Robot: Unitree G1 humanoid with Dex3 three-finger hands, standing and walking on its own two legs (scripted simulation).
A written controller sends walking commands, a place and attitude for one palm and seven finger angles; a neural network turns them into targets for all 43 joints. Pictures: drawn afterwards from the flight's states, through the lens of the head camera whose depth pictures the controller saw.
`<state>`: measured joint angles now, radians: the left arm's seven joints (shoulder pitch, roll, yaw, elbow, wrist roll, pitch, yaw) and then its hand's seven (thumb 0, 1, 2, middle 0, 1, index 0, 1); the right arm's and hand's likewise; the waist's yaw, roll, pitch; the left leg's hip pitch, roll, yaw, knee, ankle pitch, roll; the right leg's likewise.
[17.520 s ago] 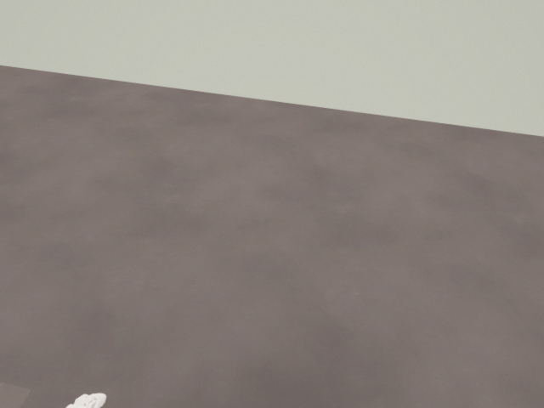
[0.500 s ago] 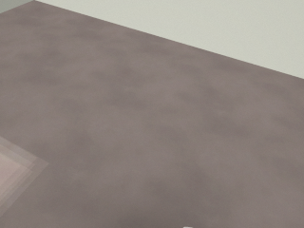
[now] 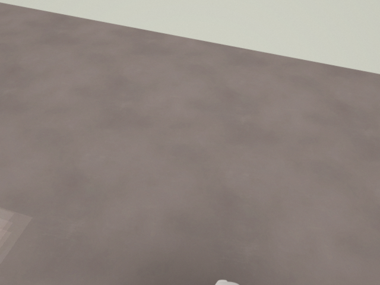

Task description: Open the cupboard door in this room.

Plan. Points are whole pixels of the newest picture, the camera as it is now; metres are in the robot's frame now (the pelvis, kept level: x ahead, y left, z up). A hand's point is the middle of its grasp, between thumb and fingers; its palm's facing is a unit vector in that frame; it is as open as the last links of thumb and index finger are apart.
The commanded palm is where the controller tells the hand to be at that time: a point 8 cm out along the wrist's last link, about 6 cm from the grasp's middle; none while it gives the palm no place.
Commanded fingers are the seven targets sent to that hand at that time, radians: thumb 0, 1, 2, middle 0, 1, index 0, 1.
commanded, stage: turn or walk to find it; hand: left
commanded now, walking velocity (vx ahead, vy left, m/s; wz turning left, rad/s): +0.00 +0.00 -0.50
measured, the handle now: out of the picture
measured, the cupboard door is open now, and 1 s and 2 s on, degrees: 0 0 0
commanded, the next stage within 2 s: none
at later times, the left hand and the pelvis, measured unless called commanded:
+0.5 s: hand (139, 279) +0.14 +0.13 -0.14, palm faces -0.24 -0.93 -0.28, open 7.4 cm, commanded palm none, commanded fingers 0.00 0.90 0.90 -0.20 -0.30 -0.20 -0.30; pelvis +0.00 -0.04 +0.01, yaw -15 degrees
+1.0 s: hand (135, 257) +0.19 +0.15 -0.16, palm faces -0.45 -0.86 -0.24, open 7.4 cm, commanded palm none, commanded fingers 0.00 0.90 0.90 -0.20 -0.30 -0.20 -0.30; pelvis +0.02 -0.01 +0.01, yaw -31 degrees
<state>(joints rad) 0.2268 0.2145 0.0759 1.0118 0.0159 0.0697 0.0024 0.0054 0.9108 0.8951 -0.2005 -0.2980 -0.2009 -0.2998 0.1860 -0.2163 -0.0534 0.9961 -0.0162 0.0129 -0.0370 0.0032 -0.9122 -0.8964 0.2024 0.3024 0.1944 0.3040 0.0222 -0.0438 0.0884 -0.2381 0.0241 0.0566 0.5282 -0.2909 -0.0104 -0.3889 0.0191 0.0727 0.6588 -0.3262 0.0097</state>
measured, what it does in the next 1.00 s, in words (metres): steps on the spot, turning right: right foot, then left foot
